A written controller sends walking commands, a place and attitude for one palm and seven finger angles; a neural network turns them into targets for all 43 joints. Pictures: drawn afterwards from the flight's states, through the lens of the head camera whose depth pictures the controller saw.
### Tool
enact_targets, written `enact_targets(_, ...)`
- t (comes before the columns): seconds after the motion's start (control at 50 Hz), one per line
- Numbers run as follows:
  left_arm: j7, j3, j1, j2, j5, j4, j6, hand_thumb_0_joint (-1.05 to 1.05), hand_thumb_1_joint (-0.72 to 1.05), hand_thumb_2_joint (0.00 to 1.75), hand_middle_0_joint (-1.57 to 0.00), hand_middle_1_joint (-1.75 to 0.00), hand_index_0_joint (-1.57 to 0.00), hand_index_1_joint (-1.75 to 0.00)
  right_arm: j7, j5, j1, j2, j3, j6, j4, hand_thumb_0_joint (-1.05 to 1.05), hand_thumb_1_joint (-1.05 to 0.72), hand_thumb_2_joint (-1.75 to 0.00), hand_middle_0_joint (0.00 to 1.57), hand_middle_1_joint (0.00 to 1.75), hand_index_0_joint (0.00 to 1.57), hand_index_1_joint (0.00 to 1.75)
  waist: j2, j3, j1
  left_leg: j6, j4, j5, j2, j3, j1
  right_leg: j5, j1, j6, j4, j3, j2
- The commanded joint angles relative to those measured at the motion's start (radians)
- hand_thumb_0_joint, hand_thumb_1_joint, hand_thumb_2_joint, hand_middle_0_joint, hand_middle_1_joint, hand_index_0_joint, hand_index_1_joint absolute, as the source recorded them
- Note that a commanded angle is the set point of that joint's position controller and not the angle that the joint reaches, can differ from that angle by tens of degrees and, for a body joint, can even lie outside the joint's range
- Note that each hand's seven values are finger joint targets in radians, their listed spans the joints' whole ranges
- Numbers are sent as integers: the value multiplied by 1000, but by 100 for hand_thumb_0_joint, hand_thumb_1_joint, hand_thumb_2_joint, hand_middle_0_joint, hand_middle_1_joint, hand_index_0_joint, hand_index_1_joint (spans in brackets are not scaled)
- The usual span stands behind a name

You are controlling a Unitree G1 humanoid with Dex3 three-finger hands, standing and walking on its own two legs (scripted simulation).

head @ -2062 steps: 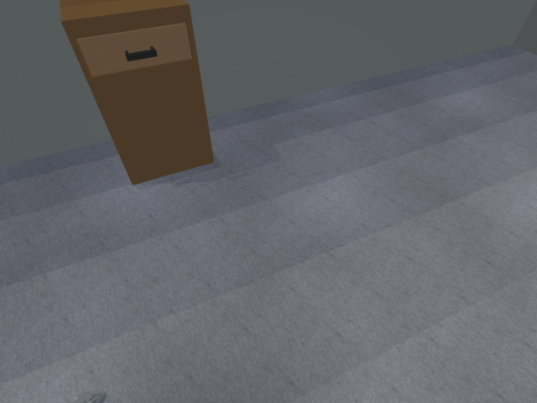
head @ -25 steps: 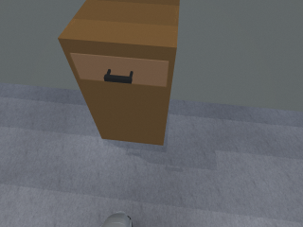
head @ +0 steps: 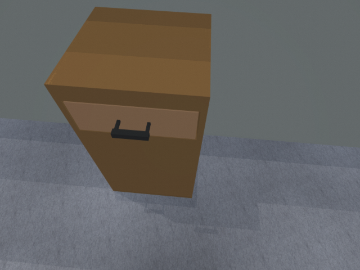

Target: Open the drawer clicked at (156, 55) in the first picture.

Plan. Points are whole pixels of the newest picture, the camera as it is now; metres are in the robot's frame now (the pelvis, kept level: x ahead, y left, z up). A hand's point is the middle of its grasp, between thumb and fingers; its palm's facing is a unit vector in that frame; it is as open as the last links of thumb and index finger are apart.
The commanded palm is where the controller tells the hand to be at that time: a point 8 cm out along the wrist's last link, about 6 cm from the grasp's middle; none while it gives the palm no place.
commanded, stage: come to a stop and stand still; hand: left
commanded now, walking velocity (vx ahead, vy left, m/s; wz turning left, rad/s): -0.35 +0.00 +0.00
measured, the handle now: (131, 129) +0.50 +0.18 -0.09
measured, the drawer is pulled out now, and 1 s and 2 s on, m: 0.00 0.00 0.00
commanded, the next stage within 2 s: look again from close up in 1.20 s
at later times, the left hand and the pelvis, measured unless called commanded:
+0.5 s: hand out of the picture +0.07 +0.16 -0.15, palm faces +0.06 -0.96 -0.29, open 7.4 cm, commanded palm none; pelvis +0.04 -0.04 +0.01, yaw +1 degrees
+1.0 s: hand out of the picture +0.06 +0.23 -0.16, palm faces +0.00 -0.97 -0.25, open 7.4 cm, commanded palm none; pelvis +0.00 +0.03 +0.00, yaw -1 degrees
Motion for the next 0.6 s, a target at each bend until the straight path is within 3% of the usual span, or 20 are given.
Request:
enact_targets(0.0, 3, 32, -14, 90, 0, -88, -4, 0, 90, 90, -20, -30, -20, -30, -31, -12, 125, -219, -56, 26, -18, 0, -90, -90, 20, 30, 20, 30, 241, -144, -39, 188, -41, 1399, 277, -211, 366, -107, -213, -5, 121, 56, 35)
enact_targets(0.04, -3, 33, 12, 88, 2, -87, -6, 0, 90, 90, -20, -30, -20, -30, -31, -14, 67, -224, -65, 23, -41, 0, -90, -90, 20, 30, 20, 30, 210, -192, -12, 147, -29, 1266, 254, -171, 355, 10, -124, -11, -22, 50, 42)
enact_targets(0.08, -10, 38, 48, 104, 7, -73, -6, 0, 90, 90, -20, -30, -20, -30, -23, -5, 31, -232, -70, 26, -48, 0, -90, -90, 20, 30, 20, 30, 169, -192, 19, 93, -10, 1074, 207, -125, 240, 228, 32, -10, -179, 19, 47)
enact_targets(0.1, -11, 43, 88, 131, 11, -67, -12, 0, 90, 90, -20, -30, -20, -30, -17, -1, 20, -229, -71, 28, -60, 0, -90, -90, 20, 30, 20, 30, 110, -202, 42, 55, 47, 877, 164, -88, 166, 493, 133, -8, -269, 22, 15)
enact_targets(0.12, -4, 51, 103, 200, 23, -69, -19, 0, 90, 90, -20, -30, -20, -30, -8, 9, 35, -191, -68, 30, -74, 0, -90, -90, 20, 30, 20, 30, -88, -231, 43, 1, 193, 496, 56, -12, 5, 961, 277, -58, -276, 182, -144)
enact_targets(0.14, -3, 57, 105, 251, 24, -68, -22, 0, 90, 90, -20, -30, -20, -30, 2, 14, 31, -155, -60, 36, -97, 0, -90, -90, 20, 30, 20, 30, -218, -213, 52, -31, 381, -239, -67, -4, -143, 1385, 322, -178, -278, 327, -357)
enact_targets(0.16, 7, 56, 103, 243, 19, -62, -17, 0, 90, 90, -20, -30, -20, -30, -3, 12, 1, -137, -61, 50, -88, 0, -90, -90, 20, 30, 20, 30, -195, -173, 67, -17, 551, -338, -77, -117, -193, 1396, 281, -216, -279, 321, -394)
enact_targets(0.18, 15, 53, 63, 224, 18, -70, -9, 0, 90, 90, -20, -30, -20, -30, -5, 11, -26, -125, -57, 61, -83, 0, -90, -90, 20, 30, 20, 30, -193, -137, 51, -18, 654, -305, -68, -164, -242, 1317, 258, -223, -270, 307, -353)
enact_targets(0.2, 18, 48, 24, 201, 15, -79, -5, 0, 90, 90, -20, -30, -20, -30, 0, 9, -44, -127, -55, 64, -80, 0, -90, -90, 20, 30, 20, 30, -176, -112, 36, -26, 687, -246, -60, -166, -283, 1264, 261, -202, -272, 252, -303)
enact_targets(0.24, 25, 48, 18, 188, 12, -94, -10, 0, 90, 90, -20, -30, -20, -30, 13, 8, -46, -127, -49, 64, -76, 0, -90, -90, 20, 30, 20, 30, -153, -176, 29, -42, 611, -180, -51, -150, -294, 1195, 345, -174, -276, 207, -263)
enact_targets(0.26, 25, 47, 21, 195, 11, -97, -12, 0, 90, 90, -20, -30, -20, -30, 18, 7, -64, -129, -45, 64, -76, 0, -90, -90, 20, 30, 20, 30, -148, -176, 34, -49, 553, -163, -45, -135, -282, 1163, 351, -171, -284, 187, -260)
enact_targets(0.34, 23, 44, 75, 205, 14, -79, -19, 0, 90, 90, -20, -30, -20, -30, 28, 6, -93, -127, -37, 63, -76, 0, -90, -90, 20, 30, 20, 30, -113, -173, 50, -51, 411, -105, -56, -106, -247, 1121, 377, -170, -303, 202, -244)
enact_targets(0.44, 20, 39, 84, 203, 23, -72, -21, 0, 90, 90, -20, -30, -20, -30, 29, 10, -98, -124, -31, 50, -91, 0, -90, -90, 20, 30, 20, 30, -147, -145, 37, -29, 243, -95, -53, -89, -171, 1032, 322, -176, -313, 206, -230)
enact_targets(0.48, 19, 38, 77, 200, 20, -68, -22, 0, 90, 90, -20, -30, -20, -30, 26, 11, -74, -124, -27, 41, -88, 0, -90, -90, 20, 30, 20, 30, -145, -134, 20, -19, 142, -53, -49, -79, -124, 979, 294, -167, -307, 195, -218)
enact_targets(0.5, 56, 28, 123, 190, 20, -122, -59, 0, 90, 90, -20, -30, -20, -30, 17, 19, -64, -143, -26, -12, -199, 0, -90, -90, 20, 30, 20, 30, -7, -393, 1, -27, 82, -133, -75, -37, -140, 1564, 508, -128, -159, 355, -241)
enact_targets(0.52, 49, 34, 142, 242, 23, -163, -62, 0, 90, 90, -20, -30, -20, -30, 20, 18, -50, -113, -30, -19, -209, 0, -90, -90, 20, 30, 20, 30, -54, -441, 10, 14, 63, -6, -94, -33, -140, 1492, 547, -108, -50, 261, -211)
enact_targets(0.54, 45, 30, 129, 219, 14, -167, -59, 0, 90, 90, -20, -30, -20, -30, 24, 14, -9, -119, -21, -17, -210, 0, -90, -90, 20, 30, 20, 30, -62, -405, -5, 31, -27, 131, -93, -1, -61, 1313, 460, -89, -22, 214, -163)
enact_targets(0.56, 45, 28, 123, 192, 5, -169, -52, 0, 90, 90, -20, -30, -20, -30, 22, 8, 15, -125, -19, -11, -215, 0, -90, -90, 20, 30, 20, 30, -64, -338, -18, 46, -71, 246, -61, -28, 21, 1096, 319, -76, -30, 180, -138)
enact_targets(0.58, 46, 18, 133, 159, 4, -164, -45, 0, 90, 90, -20, -30, -20, -30, 19, 3, 20, -142, -21, -9, -213, 0, -90, -90, 20, 30, 20, 30, -20, -267, -16, 68, -52, 467, 25, -79, 85, 886, 183, -56, -50, 147, -105)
